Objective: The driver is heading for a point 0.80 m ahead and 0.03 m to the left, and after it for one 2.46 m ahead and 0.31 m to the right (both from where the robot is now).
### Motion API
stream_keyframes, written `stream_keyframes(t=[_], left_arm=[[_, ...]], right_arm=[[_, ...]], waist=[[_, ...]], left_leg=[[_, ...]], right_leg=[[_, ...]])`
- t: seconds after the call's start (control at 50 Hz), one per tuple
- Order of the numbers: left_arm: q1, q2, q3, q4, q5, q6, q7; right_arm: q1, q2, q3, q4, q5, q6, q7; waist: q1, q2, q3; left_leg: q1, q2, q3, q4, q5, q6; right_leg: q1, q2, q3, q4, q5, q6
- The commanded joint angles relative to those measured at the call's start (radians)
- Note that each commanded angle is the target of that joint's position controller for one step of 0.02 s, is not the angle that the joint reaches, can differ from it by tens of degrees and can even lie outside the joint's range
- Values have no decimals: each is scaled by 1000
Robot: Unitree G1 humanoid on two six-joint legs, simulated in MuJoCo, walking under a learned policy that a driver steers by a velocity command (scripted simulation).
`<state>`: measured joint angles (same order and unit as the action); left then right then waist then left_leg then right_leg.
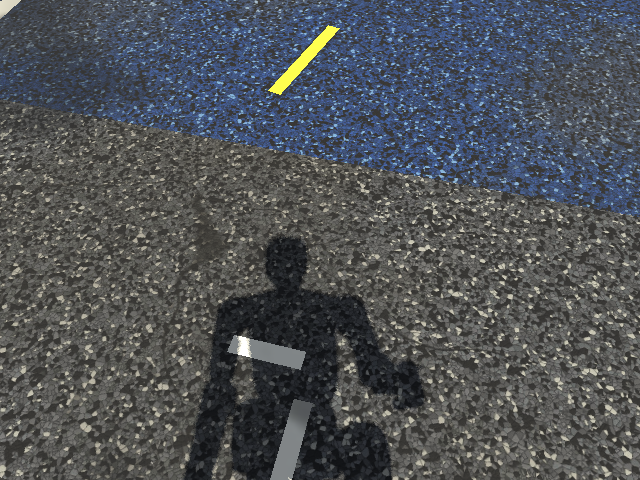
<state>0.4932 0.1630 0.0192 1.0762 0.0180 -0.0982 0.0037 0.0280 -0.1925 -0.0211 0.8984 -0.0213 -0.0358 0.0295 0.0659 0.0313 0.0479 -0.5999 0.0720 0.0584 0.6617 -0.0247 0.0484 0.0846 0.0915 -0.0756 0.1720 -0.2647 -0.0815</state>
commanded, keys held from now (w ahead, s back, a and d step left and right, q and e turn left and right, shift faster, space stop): w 1.00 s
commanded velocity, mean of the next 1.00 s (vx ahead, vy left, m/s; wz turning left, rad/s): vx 0.50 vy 0.00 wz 0.00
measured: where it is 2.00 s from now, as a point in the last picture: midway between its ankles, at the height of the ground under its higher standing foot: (358, 359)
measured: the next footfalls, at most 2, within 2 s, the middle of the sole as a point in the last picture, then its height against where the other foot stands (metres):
left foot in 0.10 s outside the picture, level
right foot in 0.68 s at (391, 455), level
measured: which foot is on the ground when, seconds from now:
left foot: up 0.00-0.08, down 0.10-0.70, up 0.72-1.00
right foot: down 0.00-0.12, up 0.14-0.66, down 0.68-1.00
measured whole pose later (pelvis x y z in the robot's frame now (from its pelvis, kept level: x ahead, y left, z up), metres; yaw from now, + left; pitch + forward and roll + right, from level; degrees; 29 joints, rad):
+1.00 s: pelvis +0.52 -0.01 +0.01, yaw +0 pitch +0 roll -1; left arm 0.43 0.18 0.04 1.07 0.01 -0.09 0.00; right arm 0.16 -0.21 -0.06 0.95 -0.03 -0.04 0.03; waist 0.02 0.04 0.03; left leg -0.62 0.11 0.01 0.93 -0.13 0.03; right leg -0.05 0.09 -0.10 0.23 -0.18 -0.10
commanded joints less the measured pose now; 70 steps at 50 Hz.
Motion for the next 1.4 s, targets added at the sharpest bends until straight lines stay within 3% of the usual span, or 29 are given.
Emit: stream_keyframes(t=[0.02,0.06,0.1,0.12,0.14,0.16,0.18,0.2,0.24,0.36,0.58,0.64,0.68,0.7,0.72,0.74,0.78,0.82,0.92,1.1,1.16,1.2,1.22,1.24,1.26,1.28,1.32,1.34,1.4], left_arm=[[71,146,26,-5,9,-2,14],[37,159,30,-5,11,0,19],[5,166,32,-8,5,5,16],[-5,140,21,-40,-5,2,12],[112,45,7,-52,-41,5,1],[42,143,34,-46,-12,8,4],[-47,140,38,-79,-8,5,1],[-95,124,36,-88,-6,2,-2],[-87,90,35,-83,17,25,-11],[-248,84,37,-140,20,64,-30],[-573,86,21,-256,3,47,-30],[-498,102,31,-244,2,33,-22],[-214,139,57,-150,12,16,-6],[-29,220,81,-112,38,8,6],[7,304,101,-108,43,14,0],[-77,256,93,-117,1,28,-9],[-234,142,61,-137,-4,19,-16],[-238,84,42,-112,-5,7,-8],[-120,134,45,-66,-7,-13,-2],[31,124,31,-23,-2,-7,6],[28,124,27,-8,8,0,15],[-5,141,31,-8,6,0,22],[-28,146,32,-9,-5,3,23],[-14,125,24,-27,-20,-1,25],[139,19,4,-20,-59,8,27],[153,90,26,10,-56,26,34],[-27,87,31,-30,-5,37,27],[-58,78,34,-32,7,46,22],[-3,25,25,0,15,90,14]], right_arm=[[-104,-69,-13,-86,1,-21,-3],[-35,-80,-21,-71,1,-31,-10],[240,-115,-46,23,-7,-48,-26],[424,-191,-70,63,-33,-56,-38],[476,-277,-92,69,-40,-50,-34],[400,-229,-85,61,2,-36,-25],[289,-177,-70,44,12,-37,-22],[239,-122,-56,40,9,-45,-17],[232,-61,-37,65,9,-58,-24],[369,-103,-37,119,13,-76,-31],[541,-103,-27,175,-3,-66,-47],[500,-123,-34,176,-8,-63,-54],[464,-131,-35,171,1,-59,-50],[453,-101,-24,137,12,-62,-46],[570,-9,-12,126,47,-60,-36],[496,-108,-38,130,18,-55,-39],[365,-87,-39,91,10,-61,-31],[378,-53,-38,96,-13,-38,-22],[260,-45,-40,51,-18,-3,-4],[-47,-39,-20,-52,0,-10,-3],[-21,-36,-18,-43,-1,-26,-15],[123,-67,-31,9,-4,-43,-28],[250,-83,-39,56,-13,-58,-35],[376,-145,-54,90,-34,-73,-43],[440,-219,-70,96,-43,-69,-40],[428,-200,-68,84,18,-53,-31],[229,-91,-34,55,22,-44,-36],[205,-53,-20,61,18,-44,-43],[199,-40,-4,81,8,-47,-54]], waist=[[-17,-98,76],[-60,-104,43],[-172,-75,-98],[-232,-4,-218],[-179,218,-330],[-165,66,-270],[-122,35,-123],[-100,-11,-57],[-44,11,-21],[-45,18,30],[-128,37,76],[-74,46,41],[43,16,-103],[102,-64,-226],[43,-283,-327],[27,-118,-259],[-35,-48,-50],[-89,-75,-18],[-95,-79,18],[-17,-90,68],[-32,-109,49],[-88,-125,-13],[-148,-91,-66],[-173,-39,-169],[-125,176,-348],[-135,102,-441],[-85,28,-175],[-64,21,-110],[-7,30,-112]], left_leg=[[-38,-24,15,-61,-56,30],[92,-66,35,-112,-134,63],[436,-113,50,-200,-108,109],[706,77,-157,-208,-179,165],[946,361,-656,-318,-241,312],[864,321,-705,-389,-289,292],[721,289,-537,-409,-270,258],[603,244,-436,-445,-163,229],[471,163,-291,-484,-54,170],[460,119,-179,-552,41,161],[709,146,-116,-488,287,155],[728,155,-86,-360,561,132],[638,101,-36,-47,636,97],[419,54,-5,244,310,77],[68,-146,31,612,-464,35],[-14,-101,-111,679,-455,54],[-12,-22,-107,596,-295,54],[80,14,-100,505,-255,35],[1,36,-55,383,-153,-8],[-37,-3,14,-8,20,-15],[71,-50,32,-80,-30,15],[231,-99,31,-143,-51,47],[379,-105,36,-253,76,64],[624,36,-71,-205,431,92],[937,365,-384,-115,965,263],[903,381,-470,-165,981,333],[610,273,-304,-291,683,263],[508,228,-241,-335,625,225],[342,156,-131,-375,558,176]], right_leg=[[34,-320,133,18,574,-118],[42,-320,107,120,784,-98],[-38,-268,58,427,872,-66],[-250,-222,28,709,570,-46],[-608,-25,-19,1092,-188,-1],[-700,-57,123,1168,-219,-18],[-734,-107,126,1143,-122,-23],[-702,-138,122,1091,-58,-20],[-608,-175,116,998,-18,-1],[-711,-203,65,839,120,47],[-749,-148,2,445,202,23],[-590,-95,-24,375,96,-26],[-236,-54,-33,284,137,-74],[36,-259,192,274,59,-130],[257,-534,690,154,18,-276],[165,-485,709,98,-42,-251],[-96,-405,443,40,72,-186],[-221,-324,299,1,181,-129],[-234,-292,200,-54,279,-134],[-72,-277,113,-27,505,-113],[-36,-281,76,95,796,-89],[-21,-270,78,246,935,-59],[-46,-232,55,401,884,-34],[-204,-190,39,600,597,-5],[-471,-41,-16,968,-265,31],[-505,-15,112,1091,-374,37],[-550,-87,132,1039,-245,47],[-517,-113,136,974,-205,55],[-332,-109,103,824,-151,73]])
